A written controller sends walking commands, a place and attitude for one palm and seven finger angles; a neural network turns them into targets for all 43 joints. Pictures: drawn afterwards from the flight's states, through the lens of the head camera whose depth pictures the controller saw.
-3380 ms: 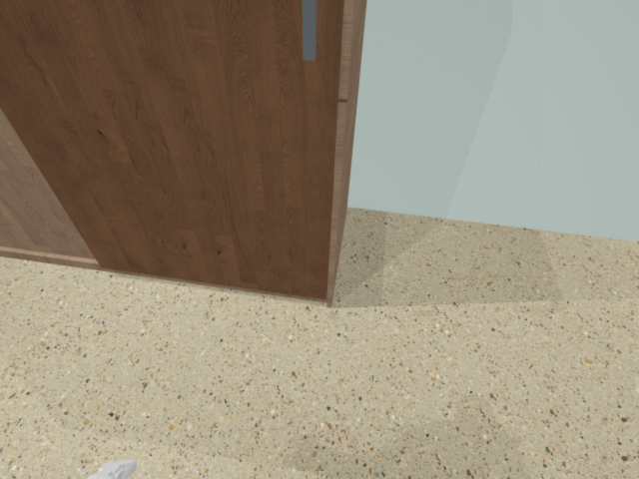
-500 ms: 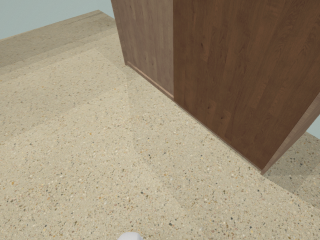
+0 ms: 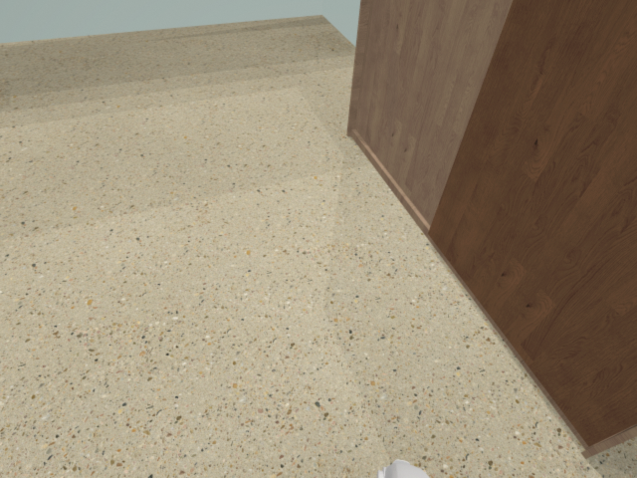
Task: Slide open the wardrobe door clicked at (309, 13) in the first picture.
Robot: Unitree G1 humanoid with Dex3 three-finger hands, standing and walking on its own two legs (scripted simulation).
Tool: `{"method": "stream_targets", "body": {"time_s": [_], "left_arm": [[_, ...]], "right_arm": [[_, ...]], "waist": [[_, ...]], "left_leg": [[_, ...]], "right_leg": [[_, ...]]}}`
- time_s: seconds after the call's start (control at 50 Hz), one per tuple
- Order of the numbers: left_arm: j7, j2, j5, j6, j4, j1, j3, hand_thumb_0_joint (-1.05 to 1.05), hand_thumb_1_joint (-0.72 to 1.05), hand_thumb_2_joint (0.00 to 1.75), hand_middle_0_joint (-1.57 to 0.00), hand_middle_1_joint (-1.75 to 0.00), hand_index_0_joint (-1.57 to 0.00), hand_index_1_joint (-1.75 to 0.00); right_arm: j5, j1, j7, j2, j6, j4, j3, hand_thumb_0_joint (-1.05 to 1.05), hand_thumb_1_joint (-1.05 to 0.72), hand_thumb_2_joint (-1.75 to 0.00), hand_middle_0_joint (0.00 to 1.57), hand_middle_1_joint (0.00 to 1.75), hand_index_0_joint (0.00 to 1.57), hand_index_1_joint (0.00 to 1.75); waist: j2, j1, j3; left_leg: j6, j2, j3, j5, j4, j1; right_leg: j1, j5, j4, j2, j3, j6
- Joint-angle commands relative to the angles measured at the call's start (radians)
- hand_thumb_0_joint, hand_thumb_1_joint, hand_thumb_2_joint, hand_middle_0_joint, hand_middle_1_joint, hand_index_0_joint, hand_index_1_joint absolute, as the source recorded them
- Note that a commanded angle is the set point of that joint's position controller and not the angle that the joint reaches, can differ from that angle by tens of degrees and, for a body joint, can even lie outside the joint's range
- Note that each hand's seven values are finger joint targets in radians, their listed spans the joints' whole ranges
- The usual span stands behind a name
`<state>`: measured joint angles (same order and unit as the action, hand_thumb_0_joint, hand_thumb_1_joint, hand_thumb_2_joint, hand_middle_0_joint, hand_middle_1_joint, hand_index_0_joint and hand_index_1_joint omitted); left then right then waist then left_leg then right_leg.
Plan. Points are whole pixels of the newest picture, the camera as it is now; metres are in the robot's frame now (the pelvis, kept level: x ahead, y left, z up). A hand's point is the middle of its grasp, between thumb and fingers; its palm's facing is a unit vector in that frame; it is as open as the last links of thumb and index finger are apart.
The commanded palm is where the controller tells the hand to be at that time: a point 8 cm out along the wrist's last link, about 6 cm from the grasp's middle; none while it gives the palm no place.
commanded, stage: walk to a spot facing it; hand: right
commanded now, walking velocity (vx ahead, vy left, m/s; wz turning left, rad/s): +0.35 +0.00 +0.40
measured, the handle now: out of the picture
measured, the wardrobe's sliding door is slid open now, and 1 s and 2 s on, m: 0.00 0.00 0.00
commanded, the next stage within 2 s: turn to face it in 0.82 s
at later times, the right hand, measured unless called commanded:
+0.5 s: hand (486, 401) +0.30 -0.27 -0.17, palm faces -0.18 +0.97 -0.18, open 7.4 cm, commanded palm none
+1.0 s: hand (410, 327) +0.42 -0.15 -0.17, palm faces -0.48 +0.84 -0.23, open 7.3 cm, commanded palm none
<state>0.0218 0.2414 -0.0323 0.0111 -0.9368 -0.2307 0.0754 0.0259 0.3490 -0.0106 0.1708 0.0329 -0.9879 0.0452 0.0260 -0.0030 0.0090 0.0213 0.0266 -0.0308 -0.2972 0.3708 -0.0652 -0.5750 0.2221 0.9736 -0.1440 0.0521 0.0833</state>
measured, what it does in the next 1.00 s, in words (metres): walks ahead, turning left: right foot, then left foot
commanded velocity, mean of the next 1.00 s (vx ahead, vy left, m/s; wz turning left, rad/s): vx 0.07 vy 0.00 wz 0.45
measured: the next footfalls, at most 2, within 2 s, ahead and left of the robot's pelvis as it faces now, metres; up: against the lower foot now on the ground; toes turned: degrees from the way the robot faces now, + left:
right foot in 0.16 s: +0.22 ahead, -0.15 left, +0.00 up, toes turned -2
left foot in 0.78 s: +0.27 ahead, +0.08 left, +0.00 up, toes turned +32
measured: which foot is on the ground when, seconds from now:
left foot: down 0.00-0.18, up 0.20-0.76, down 0.78-1.00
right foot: up 0.00-0.14, down 0.16-0.76, up 0.78-1.00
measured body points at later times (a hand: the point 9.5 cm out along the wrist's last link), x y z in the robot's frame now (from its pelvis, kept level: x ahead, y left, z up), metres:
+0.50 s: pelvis +0.18 -0.09 +0.00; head +0.19 -0.12 +0.45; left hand +0.12 +0.16 -0.13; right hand +0.30 -0.32 -0.16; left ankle +0.18 +0.07 -0.63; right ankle +0.18 -0.15 -0.74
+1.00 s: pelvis +0.25 -0.04 -0.01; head +0.26 -0.01 +0.44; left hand +0.18 +0.21 -0.16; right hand +0.45 -0.19 -0.15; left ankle +0.24 +0.06 -0.74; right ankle +0.33 -0.18 -0.67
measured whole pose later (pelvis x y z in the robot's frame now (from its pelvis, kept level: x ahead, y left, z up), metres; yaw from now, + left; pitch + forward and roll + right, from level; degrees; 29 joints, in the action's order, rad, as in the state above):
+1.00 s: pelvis +0.25 -0.04 -0.01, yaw +31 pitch -1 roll +0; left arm -0.02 0.20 -0.02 0.04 -0.92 -0.18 0.06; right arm 0.02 0.18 0.01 0.17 -0.03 -0.93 0.06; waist 0.02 -0.03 0.07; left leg 0.06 0.03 0.03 -0.22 0.54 -0.31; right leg -0.50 0.38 1.12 -0.13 0.03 0.07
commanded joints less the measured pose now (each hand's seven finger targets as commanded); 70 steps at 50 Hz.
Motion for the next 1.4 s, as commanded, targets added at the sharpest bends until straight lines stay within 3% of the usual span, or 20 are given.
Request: {"method": "stream_targets", "body": {"time_s": [0.0, 0.08, 0.12, 0.16, 0.18, 0.24, 0.32, 0.6, 0.7, 0.72, 0.74, 0.76, 0.78, 0.86, 0.92, 1.1, 1.12, 1.16, 1.2, 1.38], "left_arm": [[0.008, 0.045, 0.007, -0.043, 0.122, 0.146, 0.007, 0.0, 0.9, 0.9, -0.2, -0.3, -0.2, -0.3], [0.002, 0.037, 0.014, -0.066, 0.129, 0.153, 0.001, 0.0, 0.9, 0.9, -0.2, -0.3, -0.2, -0.3], [-0.022, 0.089, 0.011, -0.079, 0.057, -0.073, 0.015, 0.0, 0.9, 0.9, -0.2, -0.3, -0.2, -0.3], [-0.041, 0.285, -0.002, -0.088, -0.013, -0.332, 0.052, 0.0, 0.9, 0.9, -0.2, -0.3, -0.2, -0.3], [-0.043, 0.256, 0.005, -0.073, -0.001, -0.281, 0.035, 0.0, 0.9, 0.9, -0.2, -0.3, -0.2, -0.3], [-0.045, 0.084, 0.007, -0.089, 0.033, -0.073, -0.006, 0.0, 0.9, 0.9, -0.2, -0.3, -0.2, -0.3], [-0.059, 0.026, 0.019, -0.104, -0.003, -0.083, -0.019, 0.0, 0.9, 0.9, -0.2, -0.3, -0.2, -0.3], [-0.058, 0.063, 0.002, -0.055, -0.062, -0.196, 0.006, 0.0, 0.9, 0.9, -0.2, -0.3, -0.2, -0.3], [-0.049, 0.108, 0.008, -0.039, -0.037, -0.157, 0.025, 0.0, 0.9, 0.9, -0.2, -0.3, -0.2, -0.3], [-0.041, 0.111, 0.015, -0.037, -0.019, -0.148, 0.022, 0.0, 0.9, 0.9, -0.2, -0.3, -0.2, -0.3], [-0.03, 0.065, 0.026, -0.033, 0.02, -0.144, 0.013, 0.0, 0.9, 0.9, -0.2, -0.3, -0.2, -0.3], [-0.037, 0.028, 0.026, -0.029, 0.059, -0.103, 0.006, 0.0, 0.9, 0.9, -0.2, -0.3, -0.2, -0.3], [-0.05, 0.043, 0.028, -0.018, 0.071, -0.064, 0.007, 0.0, 0.9, 0.9, -0.2, -0.3, -0.2, -0.3], [-0.045, 0.015, 0.01, 0.02, 0.048, -0.026, 0.006, 0.0, 0.9, 0.9, -0.2, -0.3, -0.2, -0.3], [-0.042, 0.002, 0.007, 0.03, 0.015, -0.106, 0.003, 0.0, 0.9, 0.9, -0.2, -0.3, -0.2, -0.3], [-0.034, -0.017, 0.022, -0.012, -0.011, -0.06, -0.028, 0.0, 0.9, 0.9, -0.2, -0.3, -0.2, -0.3], [-0.033, 0.005, 0.022, -0.017, -0.022, -0.077, -0.028, 0.0, 0.9, 0.9, -0.2, -0.3, -0.2, -0.3], [-0.033, 0.123, 0.01, -0.019, 0.0, -0.055, -0.009, 0.0, 0.9, 0.9, -0.2, -0.3, -0.2, -0.3], [-0.043, 0.13, -0.001, -0.011, 0.005, -0.015, -0.004, 0.0, 0.9, 0.9, -0.2, -0.3, -0.2, -0.3], [-0.046, 0.143, 0.006, -0.003, 0.014, -0.074, 0.025, 0.0, 0.9, 0.9, -0.2, -0.3, -0.2, -0.3]], "right_arm": [[0.001, 0.045, 0.017, 0.2, 0.032, 0.038, 0.047, 0.0, -0.9, -0.9, 0.2, 0.3, 0.2, 0.3], [0.004, 0.044, 0.023, 0.204, 0.027, 0.025, 0.053, 0.0, -0.9, -0.9, 0.2, 0.3, 0.2, 0.3], [-0.003, 0.006, 0.022, 0.194, 0.027, 0.029, 0.059, 0.0, -0.9, -0.9, 0.2, 0.3, 0.2, 0.3], [-0.022, 0.068, -0.001, 0.093, 0.022, 0.054, 0.046, 0.0, -0.9, -0.9, 0.2, 0.3, 0.2, 0.3], [-0.015, 0.031, 0.001, 0.127, 0.018, 0.058, 0.053, 0.0, -0.9, -0.9, 0.2, 0.3, 0.2, 0.3], [0.005, -0.042, -0.024, 0.105, -0.003, 0.038, 0.062, 0.0, -0.9, -0.9, 0.2, 0.3, 0.2, 0.3], [0.002, 0.047, -0.022, 0.047, -0.049, 0.011, 0.06, 0.0, -0.9, -0.9, 0.2, 0.3, 0.2, 0.3], [0.001, -0.275, -0.018, 0.042, -0.076, 0.145, 0.048, 0.0, -0.9, -0.9, 0.2, 0.3, 0.2, 0.3], [0.003, -0.157, -0.007, 0.086, -0.048, 0.138, 0.057, 0.0, -0.9, -0.9, 0.2, 0.3, 0.2, 0.3], [0.005, -0.057, -0.004, 0.123, -0.03, 0.113, 0.067, 0.0, -0.9, -0.9, 0.2, 0.3, 0.2, 0.3], [0.01, 0.052, 0.009, 0.231, -0.012, 0.086, 0.088, 0.0, -0.9, -0.9, 0.2, 0.3, 0.2, 0.3], [-0.017, 0.093, 0.023, 0.311, -0.015, 0.067, 0.103, 0.0, -0.9, -0.9, 0.2, 0.3, 0.2, 0.3], [-0.025, 0.061, 0.036, 0.289, -0.025, 0.074, 0.1, 0.0, -0.9, -0.9, 0.2, 0.3, 0.2, 0.3], [-0.013, -0.186, 0.043, 0.19, -0.034, 0.144, 0.067, 0.0, -0.9, -0.9, 0.2, 0.3, 0.2, 0.3], [-0.001, -0.2, 0.038, 0.18, -0.029, 0.141, 0.062, 0.0, -0.9, -0.9, 0.2, 0.3, 0.2, 0.3], [-0.001, -0.134, 0.042, 0.145, -0.02, 0.07, 0.036, 0.0, -0.9, -0.9, 0.2, 0.3, 0.2, 0.3], [-0.01, -0.12, 0.042, 0.137, -0.025, 0.066, 0.033, 0.0, -0.9, -0.9, 0.2, 0.3, 0.2, 0.3], [-0.019, -0.065, 0.039, 0.072, -0.041, 0.077, 0.023, 0.0, -0.9, -0.9, 0.2, 0.3, 0.2, 0.3], [-0.008, -0.12, 0.043, 0.095, -0.053, 0.079, 0.028, 0.0, -0.9, -0.9, 0.2, 0.3, 0.2, 0.3], [-0.015, -0.188, 0.033, 0.089, -0.052, 0.102, 0.044, 0.0, -0.9, -0.9, 0.2, 0.3, 0.2, 0.3]], "waist": [[-0.173, 0.042, 0.106], [-0.186, 0.039, 0.082], [-0.106, -0.067, -0.018], [0.375, -0.124, -0.234], [0.255, -0.115, -0.183], [0.09, -0.026, 0.07], [0.115, 0.036, 0.044], [0.082, -0.045, 0.092], [0.08, 0.025, -0.022], [0.03, 0.079, -0.088], [-0.221, 0.121, -0.201], [-0.32, 0.112, -0.25], [-0.21, 0.107, -0.23], [-0.1, -0.002, -0.002], [-0.12, -0.041, -0.027], [-0.174, -0.01, -0.057], [-0.103, -0.01, -0.056], [0.231, 0.017, 0.007], [0.322, 0.005, 0.088], [0.109, -0.036, -0.069]], "left_leg": [[0.145, -0.236, -0.224, 0.116, -0.164, -0.033], [0.131, -0.232, -0.241, 0.273, -0.074, -0.065], [0.086, -0.153, -0.187, 0.387, 0.181, -0.188], [-0.008, 0.051, 0.015, -0.278, 0.795, -0.537], [0.005, -0.015, -0.059, -0.252, 0.91, -0.558], [-0.011, -0.117, -0.015, -0.021, 0.958, -0.546], [-0.046, -0.105, 0.025, 0.079, 0.93, -0.49], [-0.059, -0.114, 0.134, 0.018, 0.492, -0.556], [-0.005, -0.042, 0.177, 0.002, 0.286, -0.281], [0.018, -0.055, 0.146, 0.13, 0.152, -0.088], [0.12, -0.286, -0.198, 0.538, 0.109, 0.192], [0.244, -0.454, -0.438, 1.013, 0.099, 0.274], [0.273, -0.448, -0.344, 0.93, 0.085, 0.226], [0.161, -0.292, -0.206, 0.441, -0.044, -0.215], [0.136, -0.229, -0.134, 0.325, -0.058, -0.264], [0.09, -0.221, -0.042, 0.253, 0.025, -0.158], [0.055, -0.213, -0.025, 0.234, 0.084, -0.192], [-0.047, -0.088, 0.101, -0.056, 0.269, -0.321], [-0.059, -0.075, 0.069, -0.243, 0.534, -0.338], [-0.09, -0.068, 0.032, -0.149, 0.578, -0.437]], "right_leg": [[-0.081, -0.021, -0.124, 0.018, 0.018, -0.003], [0.133, 0.039, -0.328, 0.067, 0.042, -0.035], [0.498, -0.017, -0.481, 0.088, 0.034, -0.052], [0.857, 0.083, -0.663, -0.379, -0.504, -0.164], [0.738, 0.19, -0.727, -0.405, -0.546, -0.2], [0.39, 0.173, -0.788, -0.272, -0.245, -0.125], [0.357, -0.343, -0.716, -0.187, 0.055, -0.076], [0.557, -0.546, -0.613, -0.246, 0.188, -0.201], [0.546, -0.754, -0.346, -0.259, 0.249, -0.152], [0.444, -0.676, -0.147, -0.233, 0.266, -0.106], [0.159, -0.12, 0.147, -0.095, 0.287, -0.036], [-0.035, 0.435, 0.39, 0.055, 0.167, 0.009], [-0.035, 0.405, 0.396, 0.007, 0.018, -0.009], [0.065, 0.204, 0.26, -0.019, -0.016, 0.004], [0.123, 0.143, 0.165, 0.017, -0.005, -0.001], [0.331, 0.028, -0.43, 0.089, 0.008, -0.034], [0.399, -0.074, -0.521, 0.082, -0.013, -0.041], [0.361, -0.307, -0.637, -0.171, -0.323, -0.162], [0.221, -0.226, -0.755, -0.207, -0.423, -0.253], [0.463, -0.312, -0.646, -0.093, -0.362, -0.258]]}}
